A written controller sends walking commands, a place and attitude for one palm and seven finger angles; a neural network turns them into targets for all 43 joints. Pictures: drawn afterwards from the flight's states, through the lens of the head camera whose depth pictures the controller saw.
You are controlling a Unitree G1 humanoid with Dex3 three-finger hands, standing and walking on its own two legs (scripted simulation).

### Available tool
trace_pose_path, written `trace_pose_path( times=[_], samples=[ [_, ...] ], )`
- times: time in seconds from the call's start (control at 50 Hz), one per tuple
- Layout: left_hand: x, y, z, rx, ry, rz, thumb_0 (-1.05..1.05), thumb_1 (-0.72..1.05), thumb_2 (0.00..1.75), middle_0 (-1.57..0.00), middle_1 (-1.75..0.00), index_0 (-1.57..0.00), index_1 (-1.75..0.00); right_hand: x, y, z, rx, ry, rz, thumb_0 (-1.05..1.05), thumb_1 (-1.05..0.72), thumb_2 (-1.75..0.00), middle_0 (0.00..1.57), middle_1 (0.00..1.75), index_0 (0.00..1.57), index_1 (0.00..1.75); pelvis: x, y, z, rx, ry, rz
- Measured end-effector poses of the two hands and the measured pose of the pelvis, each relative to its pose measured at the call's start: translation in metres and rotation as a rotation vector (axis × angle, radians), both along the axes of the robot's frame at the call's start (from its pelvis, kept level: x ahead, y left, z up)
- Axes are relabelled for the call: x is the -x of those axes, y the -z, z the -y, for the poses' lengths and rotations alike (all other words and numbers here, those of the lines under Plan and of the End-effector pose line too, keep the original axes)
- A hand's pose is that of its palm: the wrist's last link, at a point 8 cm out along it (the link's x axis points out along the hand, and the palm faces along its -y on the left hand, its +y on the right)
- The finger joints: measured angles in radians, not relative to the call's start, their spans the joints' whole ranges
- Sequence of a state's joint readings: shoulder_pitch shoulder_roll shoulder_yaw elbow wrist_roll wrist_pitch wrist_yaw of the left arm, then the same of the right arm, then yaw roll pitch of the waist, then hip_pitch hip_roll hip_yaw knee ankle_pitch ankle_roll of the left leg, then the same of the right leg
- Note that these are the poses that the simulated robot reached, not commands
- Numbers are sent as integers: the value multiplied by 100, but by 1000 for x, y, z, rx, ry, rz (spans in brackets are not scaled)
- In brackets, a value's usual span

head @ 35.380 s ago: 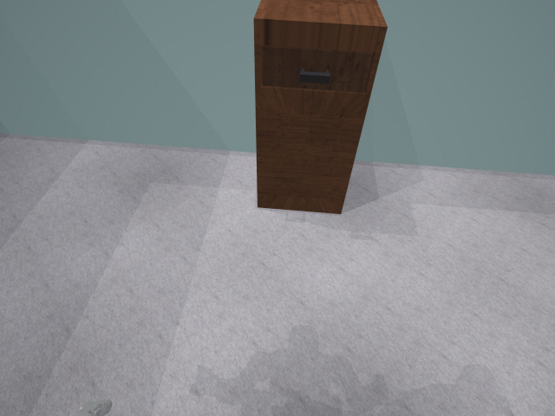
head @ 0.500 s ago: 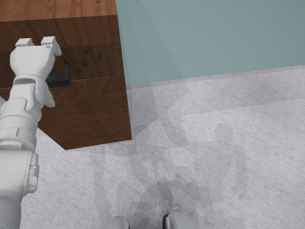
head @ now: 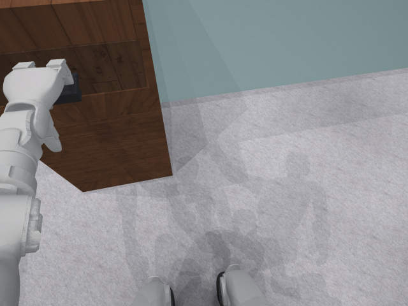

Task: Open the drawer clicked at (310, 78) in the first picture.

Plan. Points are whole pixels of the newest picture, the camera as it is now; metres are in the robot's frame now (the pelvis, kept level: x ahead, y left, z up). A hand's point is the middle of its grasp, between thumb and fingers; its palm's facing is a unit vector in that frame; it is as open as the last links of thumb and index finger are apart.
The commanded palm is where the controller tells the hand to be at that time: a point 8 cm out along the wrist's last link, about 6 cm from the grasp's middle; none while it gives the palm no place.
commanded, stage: lower the fingers behind the handle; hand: left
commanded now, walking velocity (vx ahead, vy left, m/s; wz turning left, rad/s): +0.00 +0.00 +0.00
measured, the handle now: (54, 87) +0.57 +0.28 +0.01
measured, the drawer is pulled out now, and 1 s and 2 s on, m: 0.00 0.00 0.00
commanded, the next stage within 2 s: lift the hand off the handle in 1.08 s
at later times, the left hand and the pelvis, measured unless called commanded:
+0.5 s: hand (43, 103) +0.52 +0.28 +0.03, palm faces -0.15 +0.05 -0.99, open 14.0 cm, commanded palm +0.52 +0.26 +0.05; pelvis +0.00 +0.01 -0.01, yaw +1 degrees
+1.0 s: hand (45, 102) +0.52 +0.28 +0.02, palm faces -0.08 +0.04 -1.00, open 13.8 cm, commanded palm +0.52 +0.27 +0.04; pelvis -0.02 +0.01 -0.03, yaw +0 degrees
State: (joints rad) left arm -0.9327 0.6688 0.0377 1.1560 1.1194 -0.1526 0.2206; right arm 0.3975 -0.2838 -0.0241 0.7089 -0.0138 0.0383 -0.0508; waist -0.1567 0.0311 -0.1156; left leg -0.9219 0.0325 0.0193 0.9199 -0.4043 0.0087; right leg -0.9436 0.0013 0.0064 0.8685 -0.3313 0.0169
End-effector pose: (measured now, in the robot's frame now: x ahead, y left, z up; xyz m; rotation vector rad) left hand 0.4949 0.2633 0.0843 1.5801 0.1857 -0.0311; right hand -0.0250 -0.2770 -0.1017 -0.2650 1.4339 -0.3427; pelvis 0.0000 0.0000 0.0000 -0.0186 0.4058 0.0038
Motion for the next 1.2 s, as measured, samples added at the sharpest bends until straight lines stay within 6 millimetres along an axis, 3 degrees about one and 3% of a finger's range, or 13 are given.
trace_pose_path(
  times=[0.14, 0.3, 0.44, 0.5, 0.74, 0.94, 1.2],
  samples=[
    [-6, -1, -10, -10, -21, 168, 0, -49, 30, -32, -120, -32, -122, 2, 7, 3, 9, -19, -49, 0, -90, -90, 20, 30, 20, 30, 0, 11, -2, 17, -20, -40],
    [-13, -5, -9, -34, -130, 105, 0, -49, 30, -32, -120, -34, -126, -18, 6, -11, -31, -25, 0, 0, -91, -90, 20, 30, 20, 30, -4, 3, -6, 22, -25, -22],
    [-12, -9, -11, -35, -111, 20, 0, -49, 30, -32, -120, -28, -122, -26, 7, -19, -31, -26, 49, 0, -90, -90, 20, 30, 20, 30, -4, 3, -7, 19, -20, -7],
    [-11, 2, -11, -49, -68, -11, 0, -49, 30, -31, -121, -27, -120, -24, 10, -18, -24, -28, 50, 0, -90, -90, 21, 30, 20, 30, -2, 7, -7, 19, -19, -15],
    [-5, 12, -14, -44, -39, 136, 0, -49, 30, -29, -133, -31, -120, -11, 32, -16, -32, -44, 1, 0, -90, -90, 20, 30, 20, 30, 8, 28, -8, 23, -22, -59],
    [-12, 8, -9, -46, -108, 79, 0, -49, 30, -29, -133, -32, -121, -2, 29, -16, -29, -23, 24, 0, -90, -90, 20, 30, 20, 30, 16, 25, -6, 20, -17, -48],
    [-11, 7, -13, -48, -52, 75, 0, -49, 30, -29, -133, -32, -120, 15, 31, -11, -9, -12, -12, 0, -90, -90, 20, 30, 20, 30, 17, 32, -5, 18, -12, -60]
  ],
)
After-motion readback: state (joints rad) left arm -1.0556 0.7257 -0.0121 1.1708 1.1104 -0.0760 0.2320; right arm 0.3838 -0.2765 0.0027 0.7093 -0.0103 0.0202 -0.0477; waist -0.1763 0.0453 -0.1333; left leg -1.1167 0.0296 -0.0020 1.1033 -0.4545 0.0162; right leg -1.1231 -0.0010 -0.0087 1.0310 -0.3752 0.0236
